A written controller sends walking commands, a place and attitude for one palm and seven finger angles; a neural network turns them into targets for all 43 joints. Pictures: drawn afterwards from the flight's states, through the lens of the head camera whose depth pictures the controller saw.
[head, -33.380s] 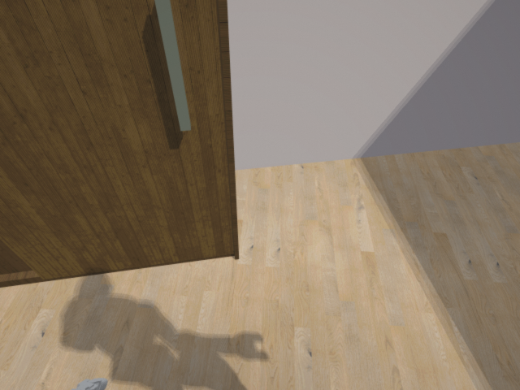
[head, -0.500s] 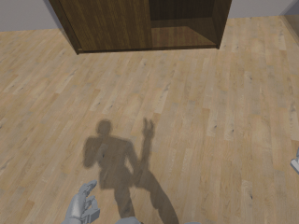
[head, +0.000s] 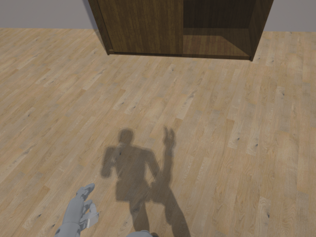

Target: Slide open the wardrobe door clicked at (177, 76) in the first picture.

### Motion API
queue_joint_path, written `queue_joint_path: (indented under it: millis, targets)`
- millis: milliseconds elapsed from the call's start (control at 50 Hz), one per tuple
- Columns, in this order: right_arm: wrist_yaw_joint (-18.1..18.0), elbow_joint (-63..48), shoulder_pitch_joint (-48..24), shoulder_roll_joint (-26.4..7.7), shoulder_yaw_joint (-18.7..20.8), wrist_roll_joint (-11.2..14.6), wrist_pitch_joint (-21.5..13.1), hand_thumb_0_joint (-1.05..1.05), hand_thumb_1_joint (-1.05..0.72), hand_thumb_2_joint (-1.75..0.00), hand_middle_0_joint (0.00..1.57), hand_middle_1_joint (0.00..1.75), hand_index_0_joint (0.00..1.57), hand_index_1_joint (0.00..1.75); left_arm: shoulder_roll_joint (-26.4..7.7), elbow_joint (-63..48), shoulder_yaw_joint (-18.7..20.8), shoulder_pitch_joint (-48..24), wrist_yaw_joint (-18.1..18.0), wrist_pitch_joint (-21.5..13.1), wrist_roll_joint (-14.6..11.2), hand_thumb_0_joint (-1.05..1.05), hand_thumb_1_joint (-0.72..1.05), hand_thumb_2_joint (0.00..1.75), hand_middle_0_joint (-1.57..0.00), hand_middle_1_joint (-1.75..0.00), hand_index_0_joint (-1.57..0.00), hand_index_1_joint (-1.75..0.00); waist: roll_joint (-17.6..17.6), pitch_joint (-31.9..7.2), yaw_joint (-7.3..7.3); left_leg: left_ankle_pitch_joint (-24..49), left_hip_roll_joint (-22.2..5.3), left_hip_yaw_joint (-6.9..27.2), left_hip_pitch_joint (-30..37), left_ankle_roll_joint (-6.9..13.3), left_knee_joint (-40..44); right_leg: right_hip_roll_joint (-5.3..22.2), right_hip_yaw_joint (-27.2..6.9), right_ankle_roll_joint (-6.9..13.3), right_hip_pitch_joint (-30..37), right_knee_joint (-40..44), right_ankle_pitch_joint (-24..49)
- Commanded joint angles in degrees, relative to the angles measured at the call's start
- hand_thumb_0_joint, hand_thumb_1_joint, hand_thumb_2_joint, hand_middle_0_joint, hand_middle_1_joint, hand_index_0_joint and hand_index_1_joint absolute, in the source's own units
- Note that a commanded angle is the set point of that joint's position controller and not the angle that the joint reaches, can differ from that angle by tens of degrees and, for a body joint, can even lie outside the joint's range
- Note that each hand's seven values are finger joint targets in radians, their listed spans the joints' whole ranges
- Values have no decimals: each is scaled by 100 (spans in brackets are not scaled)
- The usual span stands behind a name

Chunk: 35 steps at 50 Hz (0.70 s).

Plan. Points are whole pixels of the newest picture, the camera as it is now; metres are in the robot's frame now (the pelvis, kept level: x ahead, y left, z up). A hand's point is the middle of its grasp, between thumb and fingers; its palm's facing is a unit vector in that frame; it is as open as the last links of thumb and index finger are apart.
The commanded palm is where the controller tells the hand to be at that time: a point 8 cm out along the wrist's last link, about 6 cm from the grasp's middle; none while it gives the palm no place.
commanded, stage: step back with the hand held close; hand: right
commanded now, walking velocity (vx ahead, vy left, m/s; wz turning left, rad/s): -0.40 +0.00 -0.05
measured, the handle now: out of the picture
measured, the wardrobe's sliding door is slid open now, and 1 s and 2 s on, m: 0.67 0.67 0.67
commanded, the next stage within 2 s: stop stepping back and stand still in 0.32 s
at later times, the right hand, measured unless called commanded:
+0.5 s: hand out of the picture +0.03 -0.22 +0.16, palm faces +0.37 +0.81 -0.44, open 7.4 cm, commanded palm -0.03 -0.26 +0.18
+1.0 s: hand out of the picture -0.08 -0.24 +0.17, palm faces +0.48 +0.81 -0.33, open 7.4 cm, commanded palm -0.13 -0.28 +0.18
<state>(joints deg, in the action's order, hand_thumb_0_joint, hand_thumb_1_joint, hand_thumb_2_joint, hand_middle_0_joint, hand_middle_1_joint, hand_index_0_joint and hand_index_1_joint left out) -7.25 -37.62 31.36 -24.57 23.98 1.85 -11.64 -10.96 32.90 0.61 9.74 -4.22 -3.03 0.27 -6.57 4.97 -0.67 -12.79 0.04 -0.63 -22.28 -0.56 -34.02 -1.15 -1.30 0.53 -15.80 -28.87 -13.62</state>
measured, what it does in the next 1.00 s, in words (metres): walks backwards: left foot, then right foot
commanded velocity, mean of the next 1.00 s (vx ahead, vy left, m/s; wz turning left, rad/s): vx -0.02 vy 0.02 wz -0.02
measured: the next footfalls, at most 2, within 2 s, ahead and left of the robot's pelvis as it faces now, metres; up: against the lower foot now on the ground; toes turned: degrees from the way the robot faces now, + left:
left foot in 0.24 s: -0.10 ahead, +0.09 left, +0.00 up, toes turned +0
right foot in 0.56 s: -0.20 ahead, -0.09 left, +0.00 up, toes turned -1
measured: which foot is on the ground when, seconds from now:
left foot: up 0.00-0.22, down 0.24-0.68, up 0.70-0.80, down 0.82-1.00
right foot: down 0.00-0.28, up 0.30-0.54, down 0.56-0.86, up 0.88-1.00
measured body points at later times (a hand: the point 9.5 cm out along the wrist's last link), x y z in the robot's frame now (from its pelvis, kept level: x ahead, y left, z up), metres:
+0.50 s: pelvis -0.17 +0.02 +0.01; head -0.13 +0.01 +0.46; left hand +0.00 +0.24 -0.08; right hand +0.01 -0.26 +0.19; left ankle -0.14 +0.09 -0.74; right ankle -0.20 -0.09 -0.71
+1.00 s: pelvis -0.25 +0.01 +0.00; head -0.27 -0.01 +0.45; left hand -0.09 +0.21 -0.09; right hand -0.11 -0.28 +0.18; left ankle -0.22 +0.08 -0.74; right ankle -0.26 -0.10 -0.69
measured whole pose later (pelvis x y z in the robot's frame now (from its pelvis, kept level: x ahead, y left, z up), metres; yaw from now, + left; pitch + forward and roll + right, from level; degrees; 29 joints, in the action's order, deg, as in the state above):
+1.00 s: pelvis -0.25 +0.01 +0.00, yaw -4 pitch -2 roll +1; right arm -8.2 -28.7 29.2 -17.7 16.8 -0.3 -12.2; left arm -9.6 37.3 -1.6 15.4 -1.8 -4.7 0.3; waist -1.2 -1.7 -1.6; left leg -12.4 3.2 -3.4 -13.5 5.0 -26.9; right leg 0.0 0.7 1.1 -23.8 -54.5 -22.3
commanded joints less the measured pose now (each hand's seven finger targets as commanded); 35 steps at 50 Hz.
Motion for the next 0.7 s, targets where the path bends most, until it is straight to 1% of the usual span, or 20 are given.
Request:
queue_joint_path:
  millis: [0, 20, 100, 160, 200, 240, 260, 280, 300, 320, 340, 360, 400, 480, 520, 560, 580, 600, 640, 680]
  targets:
    - [2, -1450, -167, -461, 363, 39, -485, 0, -90, -90, 20, 30, 20, 30, -563, -792, 188, -312, 91, -721, 39, 0, 90, 90, -20, -30, -20, -30, 2104, -939, -31, -1244, 354, 85, 216, -26, -1634, 1499, -903, 721, 42, 1071, 3576]
    - [20, -1223, 106, -350, 266, 40, -477, 0, -90, -90, 20, 30, 20, 30, -599, -682, 240, -219, 174, -819, 14, 0, 90, 90, -20, -30, -20, -30, 1854, -1034, -31, -1157, 359, 38, 86, -65, -1372, 1445, -956, 720, 440, 973, 3818]
    - [119, -1322, 286, -492, 287, 96, -412, 0, -90, -90, 20, 30, 20, 30, -608, -534, 183, -234, 308, -1008, 68, 0, 90, 90, -20, -30, -20, -30, 2023, -1289, -72, -1064, 331, 59, 388, -82, -236, 1496, -1123, 714, 769, 1225, 3170]
    - [146, -1220, 219, -647, 392, 195, -420, 0, -90, -90, 20, 30, 20, 30, -570, -522, 133, -208, 305, -1040, 98, 0, 90, 90, -20, -30, -20, -30, 1902, -1419, -118, -713, 372, 8, 1209, -95, 904, 1384, -1159, 601, 380, 1498, 1503]
    - [197, -1113, 329, -903, 649, 218, -454, 0, -90, -90, 20, 30, 20, 30, -567, -634, 118, -237, 324, -952, 109, 0, 90, 90, -20, -30, -20, -30, 1617, -1388, -181, 101, 381, -170, 1903, -76, 1711, 1058, -837, 342, -109, 1479, 253]
    - [249, -978, 136, -1098, 841, 277, -562, 0, -90, -90, 20, 30, 20, 30, -457, -710, 82, -207, 333, -836, 84, 0, 90, 90, -20, -30, -20, -30, 688, -1033, -153, 554, -76, 74, 1514, 38, 2311, 446, -21, -104, -136, 773, -324]
    - [273, -535, 250, -820, 644, 252, -529, 0, -90, -90, 20, 30, 20, 30, -385, -736, 209, 3, 389, -742, -28, 0, 90, 90, -20, -30, -20, -30, -1050, -1188, -139, 34, -1144, 1468, 212, 216, 3053, -312, 299, -316, 95, -1098, -346]
    - [252, -412, 180, -747, 545, 185, -480, 0, -90, -90, 20, 30, 20, 30, -542, -604, 281, -116, 370, -743, -36, 0, 90, 90, -20, -30, -20, -30, -1028, -869, -212, 376, -1860, 2107, -378, 521, 3032, -533, -148, -301, -517, -2612, -822]
    - [226, -233, 252, -733, 607, 173, -395, 0, -90, -90, 20, 30, 20, 30, -522, -489, 249, -170, 362, -712, 28, 0, 90, 90, -20, -30, -20, -30, -352, -988, -118, 1109, -1984, 1936, -186, 761, 2718, -410, -333, -261, -814, -3246, -1120]
    - [149, -413, 187, -687, 452, 144, -328, 0, -90, -90, 20, 30, 20, 30, -237, -475, 38, -202, 316, -628, 72, 0, 90, 90, -20, -30, -20, -30, 148, -1157, -28, 1975, -1691, 988, 519, 862, 2190, -115, -273, -282, -937, -3151, -963]
    - [62, -472, -8, -670, 401, 63, -344, 0, -90, -90, 20, 30, 20, 30, -183, -531, -124, -355, 238, -598, 106, 0, 90, 90, -20, -30, -20, -30, 404, -1227, 0, 2872, -1372, 779, 984, 793, 1970, -92, -47, -270, -987, -2669, -1001]
    - [-43, -545, -184, -620, 320, 20, -371, 0, -90, -90, 20, 30, 20, 30, -230, -552, -165, -391, 160, -601, 96, 0, 90, 90, -20, -30, -20, -30, 323, -1209, -15, 3706, -1313, 755, 1480, 715, 1805, -90, 17, -244, -1000, -2085, -1090]
    - [-160, -484, -312, -534, 197, -26, -350, 0, -90, -90, 20, 30, 20, 30, -294, -620, -168, -459, 68, -542, 25, 0, 90, 90, -20, -30, -20, -30, -205, -1137, -44, 4429, -1305, 739, 1901, 436, 1610, -30, 9, -138, -762, -1231, -933]
    - [-264, -620, 302, -510, 235, -45, -359, 0, -90, -90, 20, 30, 20, 30, -586, -810, 23, -119, 78, -455, -17, 0, 90, 90, -20, -30, -20, -30, -47, -1642, -63, 1994, -990, 844, 2229, 96, 1826, -102, 258, 94, 264, 683, -21]
    - [-217, -919, 225, -628, 240, -33, -482, 0, -90, -90, 20, 30, 20, 30, -648, -879, 93, -127, 92, -510, -79, 0, 90, 90, -20, -30, -20, -30, 544, -1488, -90, 704, -713, 837, 2070, -86, 1853, 256, 84, 184, 609, 1223, 309]
    - [-137, -1021, 169, -777, 353, -59, -597, 0, -90, -90, 20, 30, 20, 30, -758, -993, 187, -102, 119, -521, -110, 0, 90, 90, -20, -30, -20, -30, 926, -1369, -52, 505, -344, 734, 1945, -300, 1671, 448, -76, 247, 788, 1101, 627]
    - [-143, -1096, 126, -857, 459, -12, -600, 0, -90, -90, 20, 30, 20, 30, -649, -999, 71, -195, 104, -520, -67, 0, 90, 90, -20, -30, -20, -30, 1823, -1220, 2, 417, -137, 347, 1891, -92, 1306, 543, -403, 254, 456, 1454, 560]
    - [-107, -1270, 29, -922, 549, -42, -588, 0, -90, -90, 20, 30, 20, 30, -602, -1003, 52, -291, 93, -571, -27, 0, 90, 90, -20, -30, -20, -30, 2304, -901, -95, -32, -21, 93, 1870, -39, 1017, 754, -616, 251, -143, 1744, -232]
    - [-104, -747, 115, -550, 319, -138, -523, 0, -90, -90, 20, 30, 20, 30, -656, -962, 148, -133, 89, -666, -69, 0, 90, 90, -20, -30, -20, -30, 2009, -407, -23, -343, 153, -72, 2224, -59, 277, 1110, -929, 533, -1477, 2202, -2554]
    - [-84, -372, -42, -378, 198, -187, -464, 0, -90, -90, 20, 30, 20, 30, -743, -907, 256, -52, 101, -695, -85, 0, 90, 90, -20, -30, -20, -30, 1706, -144, 60, -511, 332, -283, 2016, -50, -245, 1271, -1122, 720, -1912, 2114, -3393]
